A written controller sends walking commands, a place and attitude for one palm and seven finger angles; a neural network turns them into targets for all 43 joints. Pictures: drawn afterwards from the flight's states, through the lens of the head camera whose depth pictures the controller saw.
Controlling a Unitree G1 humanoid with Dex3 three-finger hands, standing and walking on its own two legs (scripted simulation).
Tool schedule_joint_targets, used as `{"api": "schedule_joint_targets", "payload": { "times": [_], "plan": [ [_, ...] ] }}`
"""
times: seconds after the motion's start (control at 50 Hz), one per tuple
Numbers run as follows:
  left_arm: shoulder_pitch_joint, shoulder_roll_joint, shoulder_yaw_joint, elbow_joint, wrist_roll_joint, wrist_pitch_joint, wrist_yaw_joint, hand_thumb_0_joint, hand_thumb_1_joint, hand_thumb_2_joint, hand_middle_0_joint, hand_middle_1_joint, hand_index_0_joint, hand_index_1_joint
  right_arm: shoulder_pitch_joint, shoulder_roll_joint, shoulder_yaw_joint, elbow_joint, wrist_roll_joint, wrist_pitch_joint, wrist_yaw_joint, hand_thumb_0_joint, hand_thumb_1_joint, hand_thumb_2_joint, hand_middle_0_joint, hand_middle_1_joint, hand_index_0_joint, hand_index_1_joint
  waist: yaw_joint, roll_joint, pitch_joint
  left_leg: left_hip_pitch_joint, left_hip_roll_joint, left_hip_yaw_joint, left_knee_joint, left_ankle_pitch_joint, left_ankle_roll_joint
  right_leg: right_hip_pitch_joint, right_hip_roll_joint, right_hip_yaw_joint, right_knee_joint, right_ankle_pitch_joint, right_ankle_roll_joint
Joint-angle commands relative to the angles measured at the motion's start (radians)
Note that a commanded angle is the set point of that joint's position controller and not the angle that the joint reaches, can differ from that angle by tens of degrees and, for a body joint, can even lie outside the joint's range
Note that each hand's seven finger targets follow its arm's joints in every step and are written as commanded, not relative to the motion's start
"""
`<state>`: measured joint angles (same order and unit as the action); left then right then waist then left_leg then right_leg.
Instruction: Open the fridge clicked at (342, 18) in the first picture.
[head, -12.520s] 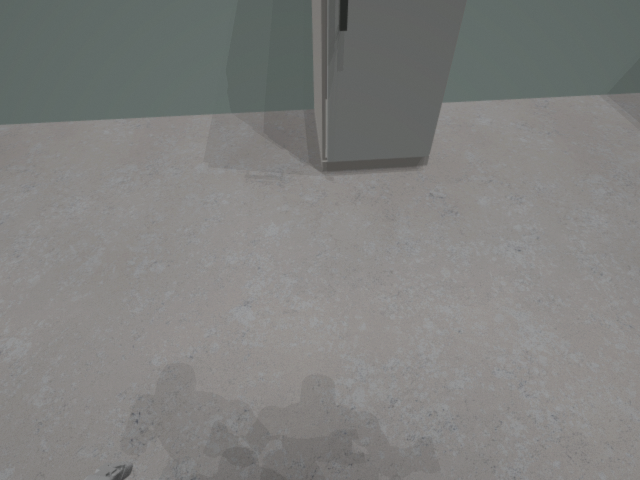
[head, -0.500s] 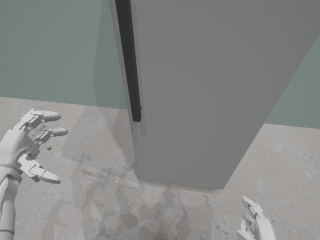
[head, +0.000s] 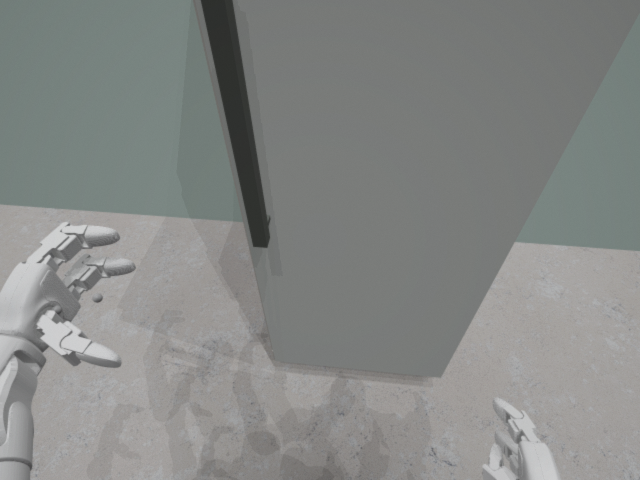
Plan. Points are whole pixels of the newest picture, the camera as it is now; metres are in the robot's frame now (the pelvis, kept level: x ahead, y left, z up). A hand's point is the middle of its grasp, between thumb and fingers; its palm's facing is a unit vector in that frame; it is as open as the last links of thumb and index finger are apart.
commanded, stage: move the hooked fingers beside the handle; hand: left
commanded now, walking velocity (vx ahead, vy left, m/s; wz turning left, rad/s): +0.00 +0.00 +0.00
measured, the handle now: (244, 117) +0.53 +0.15 +0.19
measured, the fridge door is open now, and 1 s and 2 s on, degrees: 0 0 0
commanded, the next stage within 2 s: none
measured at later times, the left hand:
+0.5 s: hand (132, 262) +0.33 +0.26 +0.12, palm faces -0.01 -1.00 -0.01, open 14.0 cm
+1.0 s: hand (161, 229) +0.39 +0.25 +0.11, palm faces -0.02 -1.00 +0.00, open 14.0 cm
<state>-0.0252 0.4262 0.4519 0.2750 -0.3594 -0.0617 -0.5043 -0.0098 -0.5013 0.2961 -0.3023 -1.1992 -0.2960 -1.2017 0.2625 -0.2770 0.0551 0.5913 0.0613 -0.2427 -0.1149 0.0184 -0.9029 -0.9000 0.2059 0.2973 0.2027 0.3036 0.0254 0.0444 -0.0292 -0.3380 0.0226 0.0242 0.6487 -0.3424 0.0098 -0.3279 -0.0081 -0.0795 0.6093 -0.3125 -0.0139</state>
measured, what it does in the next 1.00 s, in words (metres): stands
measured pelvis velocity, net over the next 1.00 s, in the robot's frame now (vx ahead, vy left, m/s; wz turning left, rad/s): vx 0.00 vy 0.00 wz -0.02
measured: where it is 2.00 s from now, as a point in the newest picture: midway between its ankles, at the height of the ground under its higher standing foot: outside the picture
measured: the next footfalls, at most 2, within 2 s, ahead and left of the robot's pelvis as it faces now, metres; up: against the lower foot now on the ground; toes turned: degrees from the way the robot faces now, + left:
none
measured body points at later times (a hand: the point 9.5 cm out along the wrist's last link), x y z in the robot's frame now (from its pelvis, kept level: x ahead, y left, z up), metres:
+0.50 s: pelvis -0.01 -0.01 +0.00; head +0.01 -0.02 +0.45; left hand +0.32 +0.31 +0.12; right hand +0.15 -0.26 -0.09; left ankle +0.00 +0.11 -0.73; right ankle +0.00 -0.11 -0.73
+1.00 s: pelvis +0.00 +0.00 +0.00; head +0.04 +0.00 +0.44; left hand +0.38 +0.30 +0.11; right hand +0.11 -0.26 -0.10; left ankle +0.00 +0.11 -0.73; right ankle +0.00 -0.11 -0.73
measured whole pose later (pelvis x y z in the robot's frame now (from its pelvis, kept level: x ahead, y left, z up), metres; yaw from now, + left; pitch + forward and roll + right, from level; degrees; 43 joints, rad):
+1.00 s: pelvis +0.00 +0.00 +0.00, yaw -1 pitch +7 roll -1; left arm -0.46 0.46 0.40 0.73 -0.26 -0.14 -0.45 -0.01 -0.50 0.30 -0.30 -1.20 -0.30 -1.20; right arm 0.32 -0.29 0.05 0.60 0.06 -0.14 -0.09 0.02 -0.90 -0.90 0.21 0.30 0.20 0.30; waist -0.03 0.02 -0.05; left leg -0.45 0.02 0.04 0.68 -0.36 0.01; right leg -0.45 -0.01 -0.06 0.65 -0.32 -0.01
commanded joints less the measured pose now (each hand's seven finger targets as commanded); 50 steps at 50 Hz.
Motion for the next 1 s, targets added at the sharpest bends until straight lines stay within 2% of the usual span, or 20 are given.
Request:
{"api": "schedule_joint_targets", "payload": {
  "times": [0.0,0.08,0.12,0.16,0.3,0.36,0.4,0.44,0.46,0.54,0.58,0.62,0.66,0.72,0.76,0.78,0.8,0.86,0.92,0.98],
  "plan": [
    [-0.235,0.267,0.09,-0.189,-0.028,-0.063,-0.012,0.0,-0.5,0.3,-0.3,-1.2,-0.3,-1.2,-0.085,-0.127,-0.051,-0.155,0.002,-0.052,-0.008,0.0,-0.9,-0.9,0.2,0.3,0.2,0.3,-0.004,0.019,-0.173,0.067,-0.023,-0.032,-0.094,0.225,0.018,0.054,0.016,0.039,-0.082,0.22,-0.003],
    [-0.247,0.288,0.103,-0.214,-0.025,-0.068,-0.01,0.0,-0.5,0.3,-0.3,-1.2,-0.3,-1.2,-0.086,-0.126,-0.051,-0.16,0.0,-0.055,-0.009,0.0,-0.9,-0.9,0.2,0.3,0.2,0.3,0.004,0.021,-0.209,0.082,-0.024,-0.032,-0.091,0.255,0.02,0.078,0.015,0.04,-0.074,0.252,-0.003],
    [-0.306,0.246,0.059,-0.186,-0.023,-0.066,-0.004,0.0,-0.5,0.3,-0.3,-1.2,-0.3,-1.2,-0.082,-0.123,-0.049,-0.151,0.003,-0.053,-0.014,0.0,-0.9,-0.9,0.2,0.3,0.2,0.3,-0.015,0.017,-0.171,0.078,-0.024,-0.036,-0.096,0.217,0.018,0.038,0.017,0.035,-0.082,0.214,-0.001],
    [-0.361,0.289,0.082,-0.108,-0.019,-0.066,-0.001,0.0,-0.5,0.3,-0.3,-1.2,-0.3,-1.2,-0.069,-0.133,-0.05,-0.132,0.001,-0.045,-0.02,0.0,-0.9,-0.9,0.2,0.3,0.2,0.3,-0.023,-0.029,-0.129,0.046,-0.022,-0.035,-0.09,0.181,0.019,0.021,0.016,0.047,-0.095,0.169,0.0],
    [-0.51,0.297,0.04,-0.055,0.012,-0.093,-0.004,0.0,-0.5,0.3,-0.3,-1.2,-0.3,-1.2,-0.065,-0.131,-0.047,-0.132,0.002,-0.035,-0.026,0.0,-0.9,-0.9,0.2,0.3,0.2,0.3,-0.031,0.041,-0.225,0.065,-0.026,-0.031,-0.077,0.19,0.019,0.037,0.007,0.059,-0.076,0.183,-0.003],
    [-0.491,0.329,0.075,0.036,0.012,-0.092,-0.001,0.0,-0.5,0.3,-0.3,-1.2,-0.3,-1.2,-0.051,-0.14,-0.048,-0.13,0.0,-0.026,-0.021,0.0,-0.9,-0.9,0.2,0.3,0.2,0.3,-0.015,-0.011,-0.209,0.026,-0.025,-0.032,-0.073,0.196,0.019,0.051,0.007,0.062,-0.069,0.191,-0.005],
    [-0.538,0.307,0.046,0.055,0.019,-0.088,-0.002,0.0,-0.5,0.3,-0.3,-1.2,-0.3,-1.2,-0.051,-0.138,-0.048,-0.134,0.003,-0.021,-0.016,0.0,-0.9,-0.9,0.2,0.3,0.2,0.3,-0.023,0.021,-0.214,0.022,-0.026,-0.026,-0.073,0.198,0.018,0.038,0.003,0.062,-0.063,0.205,-0.004],
    [-0.562,0.334,0.063,0.081,0.028,-0.093,0.008,0.0,-0.5,0.3,-0.3,-1.2,-0.3,-1.2,-0.038,-0.141,-0.051,-0.131,0.003,-0.013,-0.013,0.0,-0.9,-0.9,0.2,0.3,0.2,0.3,-0.024,0.024,-0.215,0.017,-0.025,-0.028,-0.073,0.191,0.017,0.026,0.004,0.059,-0.061,0.194,-0.005],
    [-0.555,0.334,0.062,0.086,0.024,-0.094,0.009,0.0,-0.5,0.3,-0.3,-1.2,-0.3,-1.2,-0.036,-0.143,-0.05,-0.139,0.0,-0.01,-0.01,0.0,-0.9,-0.9,0.2,0.3,0.2,0.3,-0.016,-0.019,-0.224,0.007,-0.025,-0.027,-0.067,0.209,0.019,0.05,0.006,0.063,-0.055,0.215,-0.006],
    [-0.608,0.312,0.038,0.078,0.037,-0.116,0.022,0.0,-0.5,0.3,-0.3,-1.2,-0.3,-1.2,-0.02,-0.141,-0.055,-0.14,0.001,-0.002,-0.005,0.0,-0.9,-0.9,0.2,0.3,0.2,0.3,-0.026,0.036,-0.265,0.032,-0.024,-0.025,-0.07,0.218,0.018,0.034,0.009,0.056,-0.044,0.23,-0.007],
    [-0.612,0.329,0.054,0.099,0.038,-0.118,0.027,0.0,-0.5,0.3,-0.3,-1.2,-0.3,-1.2,-0.007,-0.146,-0.058,-0.137,-0.001,0.005,-0.002,0.0,-0.9,-0.9,0.2,0.3,0.2,0.3,-0.027,-0.008,-0.278,0.024,-0.022,-0.023,-0.065,0.234,0.022,0.049,0.012,0.058,-0.04,0.254,-0.005],
    [-0.619,0.32,0.045,0.12,0.044,-0.117,0.03,0.0,-0.5,0.3,-0.3,-1.2,-0.3,-1.2,0.001,-0.146,-0.059,-0.134,0.001,0.014,0.0,0.0,-0.9,-0.9,0.2,0.3,0.2,0.3,-0.03,0.018,-0.266,0.018,-0.023,-0.021,-0.067,0.23,0.02,0.032,0.011,0.055,-0.038,0.254,-0.005],
    [-0.654,0.331,0.045,0.143,0.046,-0.117,0.034,0.0,-0.5,0.3,-0.3,-1.2,-0.3,-1.2,0.01,-0.151,-0.059,-0.129,0.0,0.02,0.0,0.0,-0.9,-0.9,0.2,0.3,0.2,0.3,-0.032,-0.011,-0.256,0.004,-0.021,-0.024,-0.063,0.232,0.02,0.036,0.013,0.055,-0.036,0.254,-0.007],
    [-0.719,0.311,0.017,0.142,0.057,-0.13,0.038,0.0,-0.5,0.3,-0.3,-1.2,-0.3,-1.2,0.021,-0.148,-0.062,-0.124,0.0,0.028,0.001,0.0,-0.9,-0.9,0.2,0.3,0.2,0.3,-0.049,0.015,-0.279,0.024,-0.022,-0.022,-0.063,0.229,0.022,0.017,0.013,0.056,-0.036,0.255,-0.005],
    [-0.732,0.322,0.02,0.125,0.058,-0.144,0.045,0.0,-0.5,0.3,-0.3,-1.2,-0.3,-1.2,0.028,-0.15,-0.061,-0.127,-0.004,0.032,0.003,0.0,-0.9,-0.9,0.2,0.3,0.2,0.3,-0.04,0.035,-0.306,0.041,-0.022,-0.028,-0.059,0.268,0.02,0.031,0.017,0.051,-0.024,0.277,-0.013],
    [-0.735,0.334,0.033,0.136,0.062,-0.146,0.049,0.0,-0.5,0.3,-0.3,-1.2,-0.3,-1.2,0.034,-0.149,-0.065,-0.122,-0.003,0.036,0.003,0.0,-0.9,-0.9,0.2,0.3,0.2,0.3,-0.043,0.028,-0.315,0.045,-0.019,-0.027,-0.056,0.274,0.021,0.029,0.019,0.053,-0.024,0.289,-0.009],
    [-0.749,0.297,0.002,0.15,0.062,-0.144,0.048,0.0,-0.5,0.3,-0.3,-1.2,-0.3,-1.2,0.037,-0.147,-0.063,-0.118,-0.003,0.039,0.004,0.0,-0.9,-0.9,0.2,0.3,0.2,0.3,-0.054,0.026,-0.312,0.05,-0.019,-0.026,-0.057,0.268,0.02,0.015,0.019,0.049,-0.025,0.288,-0.007],
    [-0.744,0.328,0.028,0.241,0.066,-0.134,0.052,0.0,-0.5,0.3,-0.3,-1.2,-0.3,-1.2,0.053,-0.156,-0.063,-0.109,-0.004,0.052,0.006,0.0,-0.9,-0.9,0.2,0.3,0.2,0.3,-0.05,-0.026,-0.274,0.006,-0.018,-0.027,-0.052,0.263,0.021,0.015,0.019,0.048,-0.022,0.291,-0.009],
    [-0.796,0.33,0.017,0.237,0.082,-0.144,0.053,0.0,-0.5,0.3,-0.3,-1.2,-0.3,-1.2,0.059,-0.153,-0.066,-0.111,-0.005,0.065,0.011,0.0,-0.9,-0.9,0.2,0.3,0.2,0.3,-0.054,0.034,-0.308,0.02,-0.019,-0.022,-0.048,0.283,0.019,0.007,0.016,0.051,-0.013,0.31,-0.009],
    [-0.82,0.354,0.038,0.244,0.08,-0.162,0.057,0.0,-0.5,0.3,-0.3,-1.2,-0.3,-1.2,0.074,-0.156,-0.069,-0.112,-0.009,0.075,0.016,0.0,-0.9,-0.9,0.2,0.3,0.2,0.3,-0.054,-0.006,-0.348,0.025,-0.015,-0.028,-0.035,0.324,0.019,0.028,0.022,0.05,-0.001,0.35,-0.009]
  ]
}}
